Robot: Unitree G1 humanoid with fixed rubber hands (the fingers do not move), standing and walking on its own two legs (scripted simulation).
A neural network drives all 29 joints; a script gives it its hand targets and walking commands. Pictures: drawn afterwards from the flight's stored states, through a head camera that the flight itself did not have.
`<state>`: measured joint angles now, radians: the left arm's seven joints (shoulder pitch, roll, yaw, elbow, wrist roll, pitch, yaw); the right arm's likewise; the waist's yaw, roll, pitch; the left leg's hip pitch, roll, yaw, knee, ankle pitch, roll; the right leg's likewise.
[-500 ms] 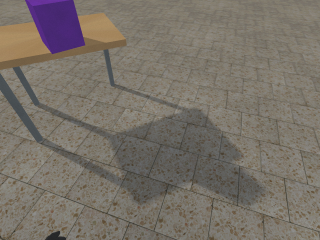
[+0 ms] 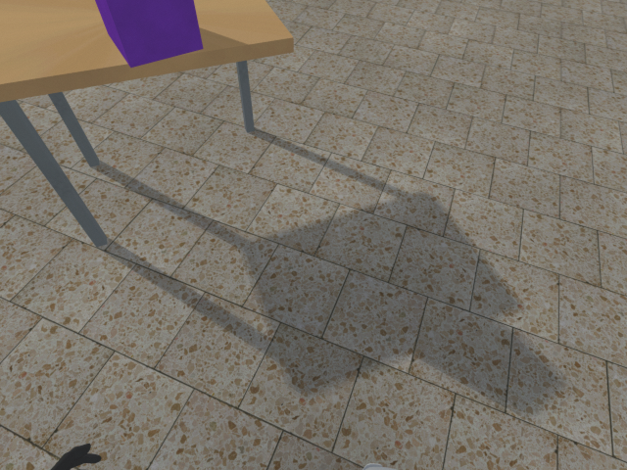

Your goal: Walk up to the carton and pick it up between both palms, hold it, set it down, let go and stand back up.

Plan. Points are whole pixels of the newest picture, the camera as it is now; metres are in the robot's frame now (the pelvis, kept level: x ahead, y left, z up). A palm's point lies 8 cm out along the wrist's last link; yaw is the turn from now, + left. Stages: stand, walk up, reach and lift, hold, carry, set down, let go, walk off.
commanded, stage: walk up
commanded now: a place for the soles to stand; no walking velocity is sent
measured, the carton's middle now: out of the picture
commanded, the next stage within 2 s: none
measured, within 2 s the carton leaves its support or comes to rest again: neither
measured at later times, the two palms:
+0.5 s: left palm (3, 430) +0.19 +0.42 -0.11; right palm (481, 419) +0.21 -0.22 -0.09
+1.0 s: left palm out of the picture +0.27 +0.44 -0.05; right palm (446, 330) +0.35 -0.21 -0.11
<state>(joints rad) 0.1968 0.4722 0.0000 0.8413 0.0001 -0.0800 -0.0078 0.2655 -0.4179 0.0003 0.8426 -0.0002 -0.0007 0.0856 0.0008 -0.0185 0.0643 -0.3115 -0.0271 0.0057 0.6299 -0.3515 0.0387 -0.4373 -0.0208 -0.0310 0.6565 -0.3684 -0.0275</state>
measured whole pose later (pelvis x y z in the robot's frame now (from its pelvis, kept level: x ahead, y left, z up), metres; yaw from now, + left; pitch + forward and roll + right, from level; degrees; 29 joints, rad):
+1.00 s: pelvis +0.23 +0.10 +0.00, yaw +9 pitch -6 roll +2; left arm 0.24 0.46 0.00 0.84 0.00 -0.09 -0.01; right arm 0.31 -0.47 0.00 0.81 0.00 -0.03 0.07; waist 0.00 0.04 0.10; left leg -0.40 -0.01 -0.03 0.99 -0.38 0.04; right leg -0.20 -0.10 -0.07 0.64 -0.34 -0.01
